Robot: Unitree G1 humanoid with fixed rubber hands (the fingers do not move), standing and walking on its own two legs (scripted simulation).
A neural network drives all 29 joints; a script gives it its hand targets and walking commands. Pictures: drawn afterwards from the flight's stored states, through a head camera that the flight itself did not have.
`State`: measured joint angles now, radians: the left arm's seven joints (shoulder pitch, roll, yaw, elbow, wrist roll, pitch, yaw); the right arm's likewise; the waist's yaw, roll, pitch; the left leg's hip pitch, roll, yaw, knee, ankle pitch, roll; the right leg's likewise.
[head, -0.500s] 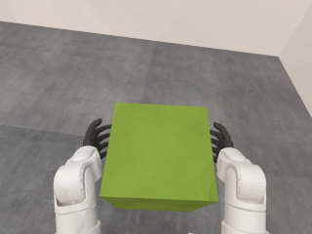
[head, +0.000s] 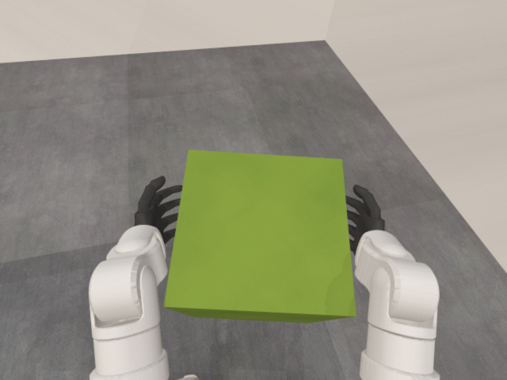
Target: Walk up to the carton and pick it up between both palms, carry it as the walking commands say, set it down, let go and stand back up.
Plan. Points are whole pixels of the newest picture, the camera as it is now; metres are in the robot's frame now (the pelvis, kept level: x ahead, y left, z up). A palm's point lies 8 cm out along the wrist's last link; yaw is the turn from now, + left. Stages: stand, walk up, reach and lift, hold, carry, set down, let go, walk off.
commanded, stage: carry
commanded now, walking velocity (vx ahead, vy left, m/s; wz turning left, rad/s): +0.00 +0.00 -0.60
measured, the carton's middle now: (257, 249) +0.32 -0.01 +0.02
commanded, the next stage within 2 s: none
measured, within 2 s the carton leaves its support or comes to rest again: neither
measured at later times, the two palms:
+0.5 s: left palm (226, 242) +0.30 +0.04 +0.08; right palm (443, 316) +0.20 -0.24 +0.07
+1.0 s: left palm (305, 252) +0.27 -0.07 +0.10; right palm out of the picture +0.11 -0.32 +0.10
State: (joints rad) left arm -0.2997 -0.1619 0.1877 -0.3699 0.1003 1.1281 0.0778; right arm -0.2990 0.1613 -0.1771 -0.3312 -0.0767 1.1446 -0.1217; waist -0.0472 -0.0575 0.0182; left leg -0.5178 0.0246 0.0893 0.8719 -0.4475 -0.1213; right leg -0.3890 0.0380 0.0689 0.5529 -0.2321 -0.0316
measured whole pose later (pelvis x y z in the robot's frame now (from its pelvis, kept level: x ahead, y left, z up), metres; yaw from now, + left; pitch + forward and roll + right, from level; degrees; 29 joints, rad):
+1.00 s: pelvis -0.06 -0.04 +0.00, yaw -33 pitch +4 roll +1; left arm -0.29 -0.16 0.21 -0.30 0.10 1.15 0.08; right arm -0.28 0.16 -0.16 -0.26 -0.10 1.16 -0.12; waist 0.00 -0.04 -0.05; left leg -0.45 0.00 0.09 0.76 -0.42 -0.10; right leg -0.37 0.05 0.08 0.56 -0.26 -0.03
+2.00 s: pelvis -0.17 +0.02 +0.01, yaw -67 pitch +3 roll +2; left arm -0.20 -0.14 0.16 -0.34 0.09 1.16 0.07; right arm -0.19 0.14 -0.10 -0.31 -0.10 1.20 -0.12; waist -0.02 -0.02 -0.04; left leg -0.50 0.03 0.05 0.93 -0.41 -0.12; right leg -0.38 0.05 0.06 0.45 -0.12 -0.06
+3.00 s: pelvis -0.21 +0.21 +0.00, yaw -102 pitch +2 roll +3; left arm -0.30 -0.16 0.20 -0.31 0.10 1.14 0.07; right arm -0.27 0.15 -0.16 -0.29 -0.12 1.18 -0.11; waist -0.04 0.00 0.02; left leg -0.57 0.11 0.05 1.12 -0.46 -0.15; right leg -0.41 0.04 -0.01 0.54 -0.17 -0.09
